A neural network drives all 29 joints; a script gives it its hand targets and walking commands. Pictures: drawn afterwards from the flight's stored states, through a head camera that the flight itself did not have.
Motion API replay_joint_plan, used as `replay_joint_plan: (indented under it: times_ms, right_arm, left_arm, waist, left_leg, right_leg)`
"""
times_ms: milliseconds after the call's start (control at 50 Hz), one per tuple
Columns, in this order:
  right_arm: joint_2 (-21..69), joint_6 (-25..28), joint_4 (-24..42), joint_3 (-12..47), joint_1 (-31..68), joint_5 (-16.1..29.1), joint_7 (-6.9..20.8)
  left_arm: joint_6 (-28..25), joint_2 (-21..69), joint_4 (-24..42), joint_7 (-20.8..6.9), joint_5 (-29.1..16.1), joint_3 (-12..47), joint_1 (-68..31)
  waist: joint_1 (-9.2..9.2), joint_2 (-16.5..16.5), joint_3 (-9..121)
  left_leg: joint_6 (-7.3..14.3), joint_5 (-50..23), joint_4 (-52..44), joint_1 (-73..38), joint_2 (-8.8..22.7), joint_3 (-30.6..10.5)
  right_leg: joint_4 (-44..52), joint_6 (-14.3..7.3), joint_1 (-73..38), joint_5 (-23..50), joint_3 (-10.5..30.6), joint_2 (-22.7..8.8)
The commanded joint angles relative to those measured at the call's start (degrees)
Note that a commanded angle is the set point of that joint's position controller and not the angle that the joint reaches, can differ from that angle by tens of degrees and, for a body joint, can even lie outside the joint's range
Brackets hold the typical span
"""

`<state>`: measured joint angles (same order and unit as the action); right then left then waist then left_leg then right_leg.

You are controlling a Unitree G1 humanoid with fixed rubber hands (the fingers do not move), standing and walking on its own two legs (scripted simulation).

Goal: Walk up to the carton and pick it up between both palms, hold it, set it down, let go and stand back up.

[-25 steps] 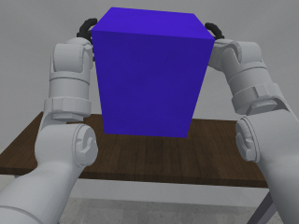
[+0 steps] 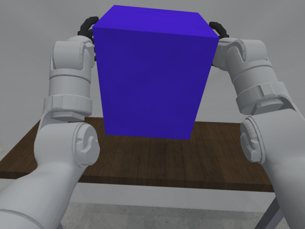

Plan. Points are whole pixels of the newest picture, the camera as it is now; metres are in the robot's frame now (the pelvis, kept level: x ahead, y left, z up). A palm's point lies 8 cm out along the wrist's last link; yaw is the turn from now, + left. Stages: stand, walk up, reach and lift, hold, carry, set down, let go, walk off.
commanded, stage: hold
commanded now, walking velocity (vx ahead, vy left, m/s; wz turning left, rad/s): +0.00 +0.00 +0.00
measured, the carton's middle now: (152, 73) +0.37 -0.01 +0.30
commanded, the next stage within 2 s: none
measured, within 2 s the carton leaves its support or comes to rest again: neither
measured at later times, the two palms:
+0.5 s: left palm (86, 49) +0.37 +0.14 +0.36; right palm (220, 50) +0.35 -0.16 +0.36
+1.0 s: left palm (84, 49) +0.37 +0.15 +0.36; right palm (216, 52) +0.36 -0.16 +0.35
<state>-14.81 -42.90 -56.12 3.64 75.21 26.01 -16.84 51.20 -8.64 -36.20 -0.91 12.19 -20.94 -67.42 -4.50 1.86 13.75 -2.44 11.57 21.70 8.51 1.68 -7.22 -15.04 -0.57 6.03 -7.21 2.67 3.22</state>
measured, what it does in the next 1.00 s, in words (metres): stands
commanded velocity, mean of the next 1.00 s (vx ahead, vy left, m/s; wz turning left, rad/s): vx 0.00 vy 0.00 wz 0.00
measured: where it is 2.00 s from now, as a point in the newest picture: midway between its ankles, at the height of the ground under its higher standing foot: outside the picture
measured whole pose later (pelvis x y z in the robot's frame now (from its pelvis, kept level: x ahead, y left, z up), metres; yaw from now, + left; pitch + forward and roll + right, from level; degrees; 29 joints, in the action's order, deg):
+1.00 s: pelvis +0.00 +0.00 +0.00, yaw +1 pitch -2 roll -2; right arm -14.6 -42.9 -55.7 3.4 74.9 26.1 -17.1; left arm 50.9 -9.2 -36.7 -1.2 12.1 -20.3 -67.6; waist -5.0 1.3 13.0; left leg -2.4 11.4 21.8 8.7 1.5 -7.7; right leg -14.5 -0.5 5.7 -7.0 2.3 3.1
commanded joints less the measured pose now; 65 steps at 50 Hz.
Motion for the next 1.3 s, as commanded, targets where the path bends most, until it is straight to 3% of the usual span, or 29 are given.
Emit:
replay_joint_plan:
  times_ms: [0,20,80,180,240,320,420,480,520,540,600,640,660,700,760,820,880,1080,1140,1240,1280]
  right_arm:
    - [33.6,2.0,18.1,2.0,44.0,9.8,8.6]
    - [33.7,2.1,18.5,2.0,43.4,10.0,8.5]
    - [33.7,2.0,18.7,2.8,43.1,10.2,8.3]
    - [33.0,2.4,20.6,2.4,44.8,10.7,8.9]
    - [33.9,2.5,19.8,2.7,45.3,10.8,9.3]
    - [33.1,2.1,18.7,2.6,42.7,11.2,9.3]
    - [32.0,2.4,17.1,1.1,43.5,9.8,10.2]
    - [33.5,2.7,17.7,2.1,45.0,9.9,10.4]
    - [33.5,2.6,17.4,2.4,43.9,10.4,10.1]
    - [33.7,2.5,17.5,3.4,44.3,10.7,9.9]
    - [34.1,2.3,17.3,3.5,43.7,10.7,9.6]
    - [33.8,2.2,17.2,2.9,43.5,10.8,9.6]
    - [35.1,2.5,18.1,3.3,44.5,10.7,9.6]
    - [36.6,3.3,20.8,3.4,47.1,10.5,9.5]
    - [35.8,3.1,20.1,2.7,46.7,9.8,9.2]
    - [34.0,2.8,19.5,1.4,44.9,9.6,8.7]
    - [34.2,2.4,19.3,2.5,44.3,10.1,8.4]
    - [32.4,2.5,21.2,3.3,43.2,11.5,8.9]
    - [32.8,2.2,19.5,3.9,43.5,11.5,9.2]
    - [33.5,2.3,23.6,5.1,42.6,12.7,8.8]
    - [32.9,1.8,22.3,4.6,41.7,12.8,8.8]
  left_arm:
    - [-3.4,29.9,4.3,-9.1,-10.1,12.8,-40.3]
    - [-3.6,30.1,5.8,-9.3,-10.4,13.6,-40.6]
    - [-3.5,29.6,6.4,-9.7,-9.7,12.7,-40.0]
    - [-3.4,31.6,7.3,-9.2,-11.3,15.3,-41.3]
    - [-3.7,31.9,7.9,-8.5,-11.4,15.1,-42.1]
    - [-3.5,32.7,10.6,-8.0,-11.5,16.8,-42.7]
    - [-3.4,33.1,8.5,-8.3,-10.7,15.9,-42.1]
    - [-3.7,32.0,7.2,-8.0,-10.3,14.2,-41.8]
    - [-3.6,31.5,6.8,-8.2,-10.1,14.0,-40.8]
    - [-3.4,30.4,6.2,-8.3,-9.5,12.9,-40.0]
    - [-3.3,29.0,5.9,-8.8,-8.8,12.0,-39.7]
    - [-3.5,29.6,6.3,-8.9,-9.7,13.3,-40.8]
    - [-3.7,29.4,6.1,-8.9,-9.7,12.8,-41.3]
    - [-4.2,30.1,5.9,-8.7,-10.9,13.5,-42.4]
    - [-4.2,30.3,4.9,-8.5,-10.8,13.1,-42.0]
    - [-4.0,31.9,5.5,-9.0,-11.3,15.1,-41.9]
    - [-4.1,30.6,6.4,-9.1,-10.6,13.5,-41.6]
    - [-3.4,32.4,9.9,-8.4,-11.5,16.7,-40.2]
    - [-3.1,31.5,8.7,-8.2,-10.2,14.8,-40.0]
    - [-2.9,32.0,12.7,-8.3,-11.3,16.8,-39.2]
    - [-2.8,31.8,13.4,-8.1,-11.6,17.4,-40.2]
  waist:
    - [-0.70,-0.7,14.0]
    - [-1.51,-0.3,15.1]
    - [-0.79,-1.1,14.9]
    - [-1.33,1.6,16.1]
    - [-0.75,0.8,14.8]
    - [-1.49,4.3,15.9]
    - [-1.10,2.9,14.8]
    - [-0.11,0.0,14.9]
    - [-0.46,0.2,15.3]
    - [0.55,-1.0,15.3]
    - [0.85,-2.4,14.5]
    - [-0.24,-0.9,14.0]
    - [0.54,-2.0,13.9]
    - [0.36,-2.9,15.3]
    - [0.05,-2.5,15.4]
    - [-1.79,1.0,14.9]
    - [-1.17,-0.6,16.4]
    - [-1.50,2.5,17.2]
    - [-0.27,1.1,14.8]
    - [-0.70,1.5,18.6]
    - [-1.27,2.3,17.6]
  left_leg:
    - [-0.1,-9.1,-2.4,-1.0,-3.6,3.5]
    - [-0.4,-9.8,-2.3,-1.4,-3.6,3.4]
    - [-0.4,-11.4,-2.3,-1.9,-3.6,3.5]
    - [-1.1,-11.2,-2.2,-1.5,-3.2,3.3]
    - [-0.9,-12.2,-2.1,-1.2,-3.0,3.0]
    - [-1.8,-12.4,-2.1,-1.1,-2.7,2.8]
    - [-1.3,-9.0,-3.7,1.0,-2.1,2.4]
    - [-0.5,-9.7,-3.4,0.5,-2.5,2.8]
    - [-0.5,-11.0,-2.7,-0.8,-2.9,3.0]
    - [-0.1,-11.4,-2.6,-0.9,-3.1,3.2]
    - [0.3,-11.2,-2.4,-1.5,-3.5,3.5]
    - [-0.1,-10.7,-2.6,-1.0,-3.4,3.5]
    - [0.3,-9.9,-2.7,-0.5,-3.6,3.6]
    - [0.7,-8.8,-2.3,-0.5,-3.8,3.7]
    - [0.7,-8.8,-2.0,-1.5,-4.0,3.8]
    - [-0.4,-9.5,-2.2,-0.9,-3.4,3.3]
    - [-0.3,-8.9,-2.5,-1.1,-3.7,3.3]
    - [-1.8,-13.8,-1.8,-2.2,-3.0,2.8]
    - [-1.1,-13.7,-2.2,-1.6,-3.0,3.1]
    - [-1.6,-17.4,-0.6,-3.8,-3.4,3.0]
    - [-1.9,-17.0,-0.9,-4.3,-3.2,2.9]
  right_leg:
    - [1.4,1.8,-8.1,9.5,0.2,0.6]
    - [1.1,1.8,-8.7,10.5,0.2,0.6]
    - [1.0,1.8,-9.3,11.6,0.1,0.7]
    - [1.1,1.1,-8.3,9.9,0.0,1.0]
    - [0.7,1.2,-8.2,9.9,-0.6,1.6]
    - [0.1,0.8,-8.5,9.8,-0.3,1.6]
    - [0.0,0.3,-9.1,7.4,-0.3,1.9]
    - [0.3,0.9,-9.0,8.2,-0.2,1.7]
    - [0.6,1.1,-8.9,10.0,0.2,1.3]
    - [0.6,1.3,-9.3,10.1,0.1,1.3]
    - [1.1,1.8,-8.1,9.6,0.3,1.0]
    - [1.0,1.6,-7.8,9.5,0.2,1.0]
    - [1.2,1.9,-7.6,8.7,0.0,0.9]
    - [1.5,2.2,-6.9,8.5,0.1,0.6]
    - [1.6,2.2,-6.5,9.1,0.2,0.4]
    - [1.1,1.4,-7.7,9.4,0.1,0.9]
    - [0.9,1.9,-9.1,9.6,-0.1,0.9]
    - [0.1,1.0,-9.7,11.7,-0.5,1.8]
    - [0.4,1.2,-9.4,11.0,-0.5,1.8]
    - [-0.1,1.4,-10.6,15.6,-0.2,1.8]
    - [0.1,1.3,-8.9,14.4,-0.4,1.7]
